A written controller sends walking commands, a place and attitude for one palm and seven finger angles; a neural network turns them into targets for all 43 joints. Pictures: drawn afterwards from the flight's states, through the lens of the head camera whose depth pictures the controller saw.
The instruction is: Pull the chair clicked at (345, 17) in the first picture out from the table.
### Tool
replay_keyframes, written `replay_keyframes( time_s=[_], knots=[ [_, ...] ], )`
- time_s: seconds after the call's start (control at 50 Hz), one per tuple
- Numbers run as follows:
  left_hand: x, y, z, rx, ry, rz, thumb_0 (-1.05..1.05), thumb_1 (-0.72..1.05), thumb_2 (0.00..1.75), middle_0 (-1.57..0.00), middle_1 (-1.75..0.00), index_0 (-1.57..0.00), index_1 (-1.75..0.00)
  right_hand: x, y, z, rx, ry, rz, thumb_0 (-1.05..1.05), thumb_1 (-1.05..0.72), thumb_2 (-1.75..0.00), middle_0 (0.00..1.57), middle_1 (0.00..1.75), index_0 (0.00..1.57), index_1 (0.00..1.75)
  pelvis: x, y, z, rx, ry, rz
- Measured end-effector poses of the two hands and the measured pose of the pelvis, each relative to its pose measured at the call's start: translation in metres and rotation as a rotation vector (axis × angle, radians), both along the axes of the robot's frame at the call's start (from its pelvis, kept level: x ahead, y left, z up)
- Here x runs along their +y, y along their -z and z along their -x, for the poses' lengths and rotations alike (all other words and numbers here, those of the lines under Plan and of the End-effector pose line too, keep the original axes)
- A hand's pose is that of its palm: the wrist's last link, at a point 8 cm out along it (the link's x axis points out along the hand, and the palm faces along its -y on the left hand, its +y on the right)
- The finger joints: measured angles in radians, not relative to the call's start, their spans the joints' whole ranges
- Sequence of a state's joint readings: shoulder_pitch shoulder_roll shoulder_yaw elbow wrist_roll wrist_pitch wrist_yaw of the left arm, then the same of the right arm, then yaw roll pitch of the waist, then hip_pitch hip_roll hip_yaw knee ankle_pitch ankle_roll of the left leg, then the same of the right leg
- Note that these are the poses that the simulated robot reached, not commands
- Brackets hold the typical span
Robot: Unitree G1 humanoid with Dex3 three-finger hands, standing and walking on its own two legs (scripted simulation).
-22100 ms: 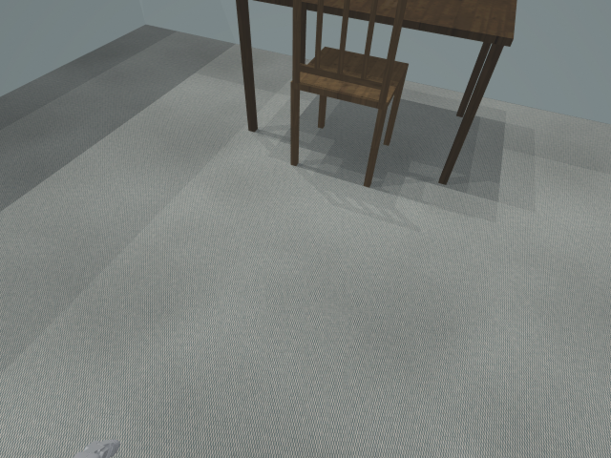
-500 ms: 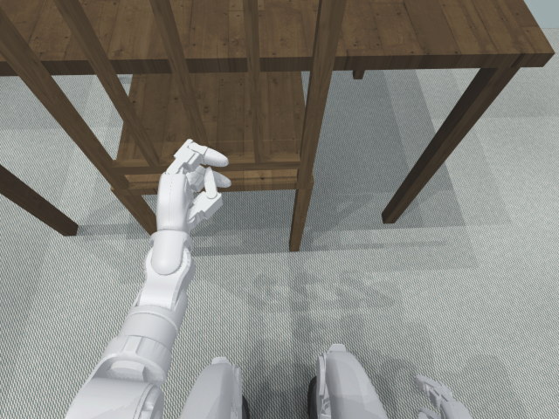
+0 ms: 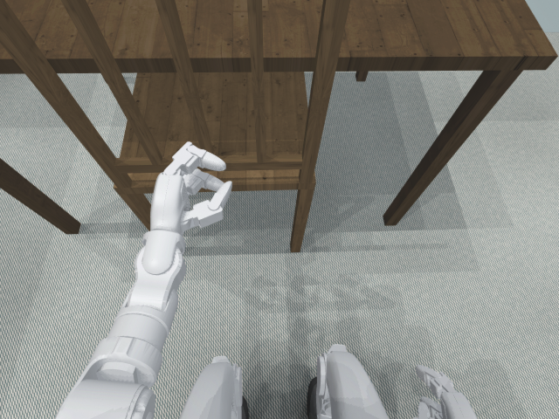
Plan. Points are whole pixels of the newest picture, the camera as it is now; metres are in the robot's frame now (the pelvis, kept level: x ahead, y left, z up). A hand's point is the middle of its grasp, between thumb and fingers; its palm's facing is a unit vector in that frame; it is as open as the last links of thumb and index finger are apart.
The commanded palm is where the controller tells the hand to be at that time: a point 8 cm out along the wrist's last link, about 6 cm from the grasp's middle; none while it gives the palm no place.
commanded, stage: open the thumb and straighten the fingers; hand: left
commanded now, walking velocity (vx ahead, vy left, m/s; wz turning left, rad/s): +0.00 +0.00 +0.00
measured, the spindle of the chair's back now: (192, 96) +0.57 +0.12 +0.06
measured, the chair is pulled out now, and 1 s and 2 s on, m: -0.10 -0.10 -0.10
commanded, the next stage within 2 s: draw the fingers out of the gap in 0.54 s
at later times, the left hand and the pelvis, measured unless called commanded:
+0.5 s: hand (212, 193) +0.43 +0.09 +0.01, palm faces -0.07 -0.99 -0.08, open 16.8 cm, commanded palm +0.40 +0.14 +0.02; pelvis +0.00 +0.01 +0.00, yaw +0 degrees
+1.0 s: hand (218, 229) +0.37 +0.08 +0.01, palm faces -0.09 -0.99 -0.08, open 17.5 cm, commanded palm +0.35 +0.14 +0.02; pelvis +0.01 +0.00 +0.01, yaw +0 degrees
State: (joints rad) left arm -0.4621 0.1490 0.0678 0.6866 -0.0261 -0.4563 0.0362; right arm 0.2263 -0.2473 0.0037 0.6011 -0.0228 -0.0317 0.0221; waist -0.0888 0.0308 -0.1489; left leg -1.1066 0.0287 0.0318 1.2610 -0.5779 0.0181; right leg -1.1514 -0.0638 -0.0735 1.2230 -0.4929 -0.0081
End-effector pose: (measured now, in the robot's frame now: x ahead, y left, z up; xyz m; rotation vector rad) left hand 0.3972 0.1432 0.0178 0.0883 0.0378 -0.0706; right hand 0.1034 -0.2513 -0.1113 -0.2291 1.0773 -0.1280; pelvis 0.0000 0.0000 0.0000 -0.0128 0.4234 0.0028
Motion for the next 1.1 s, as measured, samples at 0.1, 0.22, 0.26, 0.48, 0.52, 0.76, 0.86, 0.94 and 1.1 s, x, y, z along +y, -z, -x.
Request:
replay_keyframes(
  time_s=[0.1,0.22,0.26,0.48,0.52,0.76,0.86,0.94,1.1],
  knots=[
    [0.003,-0.002,-0.005,-0.014,0.0,0.0,0.01,0.07,0.5,-0.49,-1.41,-0.48,-1.4,0.0,-0.001,0.006,0.013,0.006,0.007,0.01,-0.91,-0.9,0.2,0.3,0.2,0.3,0.002,0.0,-0.001,0.007,0.001,0.002],
    [0.002,0.002,-0.009,0.0,0.009,0.001,0.0,-0.33,0.31,-0.41,-1.17,-0.4,-1.17,0.001,0.001,0.014,0.04,0.016,0.007,0.01,-0.91,-0.9,0.2,0.3,0.2,0.3,0.004,0.001,-0.002,0.014,0.003,0.004],
    [0.002,0.002,-0.009,-0.001,0.01,0.006,0.0,-0.4,0.27,-0.37,-1.06,-0.36,-1.06,0.002,0.0,0.016,0.044,0.021,0.006,0.01,-0.91,-0.9,0.2,0.3,0.2,0.3,0.005,0.0,-0.002,0.015,0.005,0.004],
    [0.004,0.002,-0.013,-0.011,0.002,0.003,-0.02,-0.54,0.2,-0.13,-0.34,-0.12,-0.34,0.008,0.002,0.017,0.052,0.019,0.002,0.01,-0.91,-0.9,0.2,0.3,0.2,0.3,0.008,0.001,-0.003,0.019,0.005,0.007],
    [0.002,0.001,-0.014,-0.014,0.006,0.005,-0.02,-0.54,0.2,-0.09,-0.24,-0.08,-0.24,0.008,0.002,0.017,0.052,0.019,-0.001,0.01,-0.91,-0.9,0.2,0.3,0.2,0.3,0.009,0.001,-0.003,0.019,0.005,0.007],
    [-0.004,-0.001,-0.008,-0.013,0.001,0.002,-0.02,-0.55,0.2,-0.01,-0.02,-0.01,-0.02,0.008,0.001,0.013,0.044,0.022,-0.014,0.01,-0.91,-0.9,0.2,0.3,0.2,0.3,0.007,0.0,-0.004,0.015,0.011,0.002],
    [-0.005,-0.001,0.012,0.002,0.014,0.002,-0.02,-0.55,0.2,-0.01,-0.01,0.0,-0.01,0.008,-0.003,0.008,0.032,0.02,-0.03,0.01,-0.91,-0.9,0.2,0.3,0.2,0.3,0.005,-0.004,-0.006,0.003,0.014,-0.002],
    [-0.007,0.002,0.031,0.016,0.018,0.004,-0.02,-0.55,0.2,-0.01,0.0,0.0,0.0,0.007,-0.005,-0.002,0.009,0.005,-0.031,0.01,-0.91,-0.9,0.2,0.3,0.2,0.3,0.002,-0.006,-0.007,-0.007,0.009,-0.005],
    [-0.009,0.0,0.056,-0.006,0.024,0.005,-0.02,-0.55,0.2,-0.01,0.0,0.0,0.0,0.005,-0.007,-0.031,-0.075,-0.038,-0.027,0.01,-0.91,-0.9,0.2,0.3,0.2,0.3,-0.002,-0.003,-0.006,-0.021,-0.001,-0.007]
  ],
)
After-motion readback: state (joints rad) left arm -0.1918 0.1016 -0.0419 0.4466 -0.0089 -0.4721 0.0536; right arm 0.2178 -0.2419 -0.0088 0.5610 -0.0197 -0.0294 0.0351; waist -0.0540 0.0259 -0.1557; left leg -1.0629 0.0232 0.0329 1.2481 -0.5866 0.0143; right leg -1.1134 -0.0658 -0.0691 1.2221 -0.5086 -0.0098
